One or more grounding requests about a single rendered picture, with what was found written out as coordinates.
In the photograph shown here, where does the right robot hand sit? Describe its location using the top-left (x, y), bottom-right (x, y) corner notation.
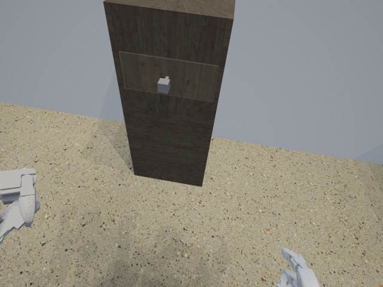
top-left (276, 248), bottom-right (320, 287)

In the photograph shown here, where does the drawer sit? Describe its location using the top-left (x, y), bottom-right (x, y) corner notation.
top-left (118, 51), bottom-right (218, 101)

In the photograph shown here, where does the left robot hand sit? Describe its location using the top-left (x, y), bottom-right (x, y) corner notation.
top-left (0, 167), bottom-right (41, 243)

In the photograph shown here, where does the handle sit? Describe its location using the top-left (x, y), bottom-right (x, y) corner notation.
top-left (157, 77), bottom-right (170, 94)

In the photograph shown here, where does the cabinet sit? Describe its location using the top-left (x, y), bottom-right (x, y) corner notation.
top-left (103, 0), bottom-right (235, 187)

